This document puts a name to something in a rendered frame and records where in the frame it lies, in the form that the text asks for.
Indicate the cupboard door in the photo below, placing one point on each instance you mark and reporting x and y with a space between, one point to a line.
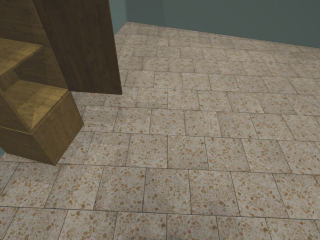
81 36

